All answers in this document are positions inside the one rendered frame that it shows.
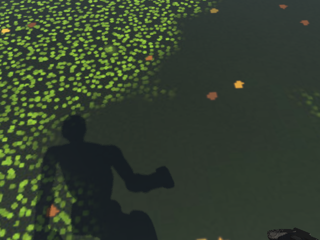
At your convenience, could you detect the right robot hand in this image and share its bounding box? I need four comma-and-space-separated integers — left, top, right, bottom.
267, 227, 319, 240

